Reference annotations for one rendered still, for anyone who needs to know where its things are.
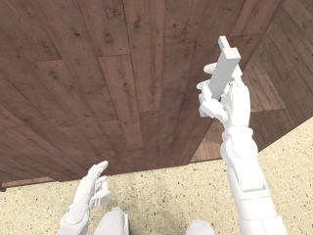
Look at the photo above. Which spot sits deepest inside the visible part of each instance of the robot thigh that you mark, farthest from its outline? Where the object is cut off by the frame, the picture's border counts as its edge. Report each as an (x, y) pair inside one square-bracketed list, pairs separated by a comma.
[(199, 227), (113, 223)]

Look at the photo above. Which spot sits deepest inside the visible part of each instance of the right robot thigh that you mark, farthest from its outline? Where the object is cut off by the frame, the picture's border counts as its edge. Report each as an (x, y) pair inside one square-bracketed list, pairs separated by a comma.
[(199, 227)]

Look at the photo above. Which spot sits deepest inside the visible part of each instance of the handle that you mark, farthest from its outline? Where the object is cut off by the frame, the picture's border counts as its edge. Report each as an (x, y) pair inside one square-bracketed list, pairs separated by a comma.
[(226, 65)]

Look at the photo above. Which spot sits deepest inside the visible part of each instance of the wardrobe door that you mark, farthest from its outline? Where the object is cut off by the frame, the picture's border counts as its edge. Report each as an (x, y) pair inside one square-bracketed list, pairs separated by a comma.
[(10, 171), (89, 81)]

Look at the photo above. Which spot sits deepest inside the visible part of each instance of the right robot forearm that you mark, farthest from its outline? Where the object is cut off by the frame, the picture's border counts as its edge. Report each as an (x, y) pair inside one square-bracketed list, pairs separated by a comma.
[(257, 214)]

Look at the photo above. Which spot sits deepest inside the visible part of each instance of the left robot thigh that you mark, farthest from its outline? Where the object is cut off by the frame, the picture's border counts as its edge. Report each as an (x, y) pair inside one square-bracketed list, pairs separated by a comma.
[(113, 223)]

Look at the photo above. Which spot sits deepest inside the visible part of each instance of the left robot forearm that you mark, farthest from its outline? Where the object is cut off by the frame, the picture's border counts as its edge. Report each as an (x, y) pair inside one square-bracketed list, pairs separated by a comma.
[(75, 220)]

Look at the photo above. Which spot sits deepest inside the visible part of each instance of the left robot hand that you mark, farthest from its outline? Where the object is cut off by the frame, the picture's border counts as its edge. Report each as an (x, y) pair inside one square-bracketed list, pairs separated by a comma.
[(88, 189)]

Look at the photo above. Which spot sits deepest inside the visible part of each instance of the right robot hand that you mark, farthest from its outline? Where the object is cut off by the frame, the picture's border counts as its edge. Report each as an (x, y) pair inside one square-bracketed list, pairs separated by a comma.
[(235, 99)]

